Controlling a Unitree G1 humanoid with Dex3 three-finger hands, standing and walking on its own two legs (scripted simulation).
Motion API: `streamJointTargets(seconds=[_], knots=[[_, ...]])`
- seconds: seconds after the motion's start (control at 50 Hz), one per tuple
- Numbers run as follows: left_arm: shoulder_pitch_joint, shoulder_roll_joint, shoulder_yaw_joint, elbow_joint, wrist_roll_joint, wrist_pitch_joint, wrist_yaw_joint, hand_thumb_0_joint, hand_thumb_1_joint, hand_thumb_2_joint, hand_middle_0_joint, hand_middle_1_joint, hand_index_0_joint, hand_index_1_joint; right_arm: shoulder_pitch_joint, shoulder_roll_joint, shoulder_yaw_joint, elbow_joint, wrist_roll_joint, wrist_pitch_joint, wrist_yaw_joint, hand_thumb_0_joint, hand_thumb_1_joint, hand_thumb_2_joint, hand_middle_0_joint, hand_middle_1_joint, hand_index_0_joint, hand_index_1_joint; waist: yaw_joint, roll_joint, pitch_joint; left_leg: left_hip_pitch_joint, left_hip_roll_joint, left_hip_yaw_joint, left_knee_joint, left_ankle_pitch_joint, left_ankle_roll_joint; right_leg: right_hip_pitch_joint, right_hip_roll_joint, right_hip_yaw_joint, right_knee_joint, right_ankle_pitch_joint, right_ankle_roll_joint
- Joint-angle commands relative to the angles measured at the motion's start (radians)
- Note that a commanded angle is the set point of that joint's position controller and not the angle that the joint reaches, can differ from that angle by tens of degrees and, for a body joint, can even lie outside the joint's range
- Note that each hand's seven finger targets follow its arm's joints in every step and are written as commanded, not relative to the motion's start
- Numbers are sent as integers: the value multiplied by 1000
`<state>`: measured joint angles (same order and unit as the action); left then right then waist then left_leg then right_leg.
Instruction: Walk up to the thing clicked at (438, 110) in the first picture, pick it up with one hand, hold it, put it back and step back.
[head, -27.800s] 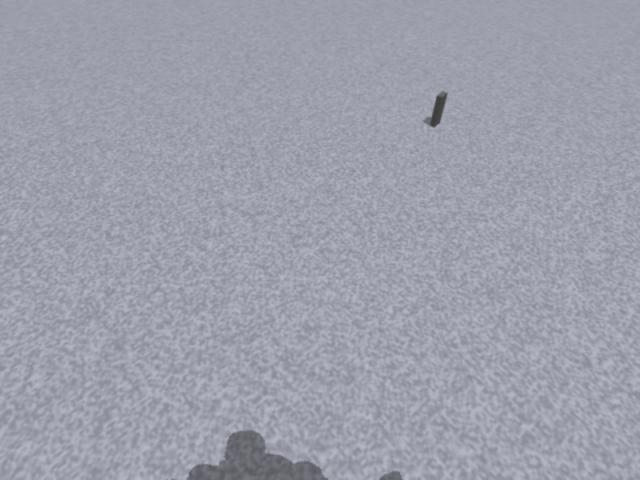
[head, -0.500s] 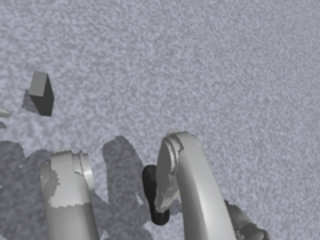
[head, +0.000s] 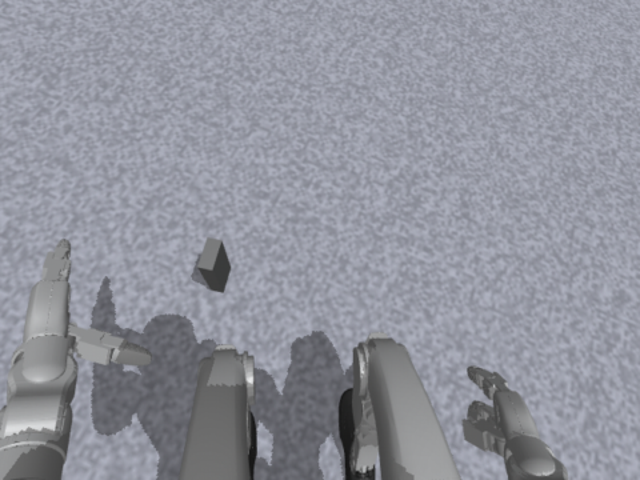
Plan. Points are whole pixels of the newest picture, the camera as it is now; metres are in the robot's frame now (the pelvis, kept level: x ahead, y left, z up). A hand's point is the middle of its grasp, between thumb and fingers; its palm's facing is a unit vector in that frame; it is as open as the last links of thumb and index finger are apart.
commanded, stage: home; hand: left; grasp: from the side
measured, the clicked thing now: (216, 267) +0.49 +0.18 -0.44
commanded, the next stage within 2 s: none
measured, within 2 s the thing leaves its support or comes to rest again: neither
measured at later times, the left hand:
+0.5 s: hand (73, 364) +0.25 +0.20 +0.09, palm faces +0.12 -0.94 -0.33, open 17.5 cm
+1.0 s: hand (48, 416) +0.22 +0.19 +0.13, palm faces +0.16 -0.94 -0.29, open 17.5 cm
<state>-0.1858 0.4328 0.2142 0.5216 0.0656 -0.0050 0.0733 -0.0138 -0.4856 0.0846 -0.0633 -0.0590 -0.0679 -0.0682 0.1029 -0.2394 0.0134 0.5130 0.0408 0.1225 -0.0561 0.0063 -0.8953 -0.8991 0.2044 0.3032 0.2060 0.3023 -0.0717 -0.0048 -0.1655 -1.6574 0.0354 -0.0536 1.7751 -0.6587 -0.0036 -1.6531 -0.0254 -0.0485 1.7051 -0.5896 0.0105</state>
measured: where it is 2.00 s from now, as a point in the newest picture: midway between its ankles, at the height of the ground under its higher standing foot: (300, 470)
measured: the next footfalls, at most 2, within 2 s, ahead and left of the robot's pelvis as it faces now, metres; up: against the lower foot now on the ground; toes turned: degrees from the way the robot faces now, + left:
none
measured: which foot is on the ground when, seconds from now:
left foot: down 0.00-1.00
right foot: down 0.00-1.00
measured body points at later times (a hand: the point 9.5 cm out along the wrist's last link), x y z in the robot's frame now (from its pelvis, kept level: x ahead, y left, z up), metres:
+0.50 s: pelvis +0.06 +0.00 +0.17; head +0.11 +0.01 +0.62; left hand +0.25 +0.25 +0.11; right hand +0.21 -0.25 +0.08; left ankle +0.06 +0.12 -0.50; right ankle +0.09 -0.13 -0.50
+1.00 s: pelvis +0.06 +0.00 +0.19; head +0.08 +0.00 +0.64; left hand +0.21 +0.24 +0.16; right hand +0.24 -0.23 +0.13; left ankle +0.06 +0.12 -0.50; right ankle +0.09 -0.13 -0.50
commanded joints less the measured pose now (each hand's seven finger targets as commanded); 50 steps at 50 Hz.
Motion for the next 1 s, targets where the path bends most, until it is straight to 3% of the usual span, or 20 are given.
streamJointTargets(seconds=[0.0,0.08,0.16,0.22,0.3,0.32,0.42,0.48,0.5,0.6,0.7,0.78,0.84,0.94,0.96,0.98], knots=[[-90,151,30,-172,-15,-20,42,0,-562,48,-48,-49,-47,-50,120,-152,-66,-66,-2,-71,-46,0,-895,-902,201,301,201,301,0,149,-468,499,-14,18,-364,204,24,424,25,24,-325,165,-45],[27,79,-15,-164,-33,21,51,0,-569,44,-47,-48,-46,-49,139,-144,-67,-65,-2,-97,-51,0,-895,-902,201,301,201,301,7,105,-439,619,-10,22,-442,330,21,565,24,20,-421,277,-40],[113,47,-44,-228,-49,64,70,0,-544,58,-50,-52,-49,-53,140,-133,-62,-88,3,-123,-60,0,-894,-902,201,302,201,302,12,63,-407,691,-17,29,-548,347,24,746,20,26,-540,316,-30],[179,47,-34,-296,-56,92,84,0,-557,51,-49,-50,-48,-51,141,-130,-62,-96,5,-139,-70,0,-895,-902,201,301,201,301,36,83,-394,795,-14,28,-621,402,16,828,23,24,-596,350,-31],[285,-25,-96,-356,-64,135,98,0,-588,33,-45,-45,-44,-46,135,-110,-50,-109,7,-159,-88,0,-895,-902,201,301,201,301,22,67,-283,867,-16,34,-719,401,14,916,24,24,-700,356,-26],[291,-5,-81,-394,-66,142,103,0,-575,41,-47,-47,-46,-48,136,-113,-51,-118,7,-164,-94,0,-895,-902,201,301,201,301,33,76,-274,893,-20,37,-748,394,15,945,23,23,-730,349,-24],[449,-77,-150,-523,-76,192,112,0,-543,60,-50,-53,-49,-54,135,-92,-42,-147,6,-186,-116,0,-896,-902,201,301,201,301,32,82,-186,991,-23,42,-858,384,11,1031,32,9,-829,336,-21],[538,-87,-159,-607,-78,213,114,0,-585,35,-46,-47,-45,-48,128,-90,-39,-165,3,-203,-128,0,-896,-902,201,301,201,301,45,70,-148,1028,-20,39,-902,391,10,1060,38,-5,-858,332,-24],[555,-105,-180,-627,-79,219,112,0,-574,41,-47,-49,-46,-50,125,-86,-37,-174,1,-208,-130,0,-896,-902,201,301,201,301,36,58,-112,1025,-19,35,-918,371,10,1056,41,-11,-872,312,-23],[623,-116,-181,-687,-77,230,102,0,-589,33,-45,-47,-45,-48,114,-84,-35,-194,-8,-240,-139,0,-897,-901,201,301,201,301,37,6,0,1022,-23,41,-968,302,18,1071,44,-22,-935,249,-15],[614,-125,-178,-710,-73,224,89,0,-567,46,-47,-51,-47,-51,108,-89,-34,-205,-15,-266,-136,0,-897,-901,201,301,201,301,35,11,38,1035,-17,28,-1005,258,13,1073,43,-25,-940,212,-14],[602,-121,-169,-706,-68,216,83,0,-554,53,-49,-53,-48,-53,115,-85,-33,-199,-24,-283,-136,0,-897,-901,201,301,201,301,31,31,-3,1056,-31,48,-987,280,15,1094,37,-11,-951,236,-14],[604,-123,-175,-734,-66,215,84,0,-556,52,-49,-53,-48,-53,129,-89,-39,-184,-30,-292,-139,0,-897,-901,201,301,200,301,37,60,-84,1114,-28,42,-977,398,6,1141,41,-17,-923,337,-19],[631,-131,-175,-677,-65,224,86,0,-560,50,-48,-53,-48,-53,119,-81,-28,-167,-31,-295,-140,0,-898,-901,200,301,200,301,39,55,-51,1107,-30,40,-977,402,6,1143,41,-18,-940,339,-19],[597,-136,-187,-716,-67,221,86,0,-540,62,-50,-57,-50,-57,113,-86,-32,-174,-31,-297,-140,0,-898,-901,200,301,200,301,35,43,-43,1107,-28,39,-984,395,7,1139,41,-19,-942,334,-18],[630,-126,-170,-675,-64,223,87,0,-555,53,-49,-54,-48,-54,117,-83,-30,-162,-31,-295,-141,0,-898,-901,200,301,200,301,41,47,-48,1106,-28,39,-978,415,6,1144,40,-19,-940,350,-20]])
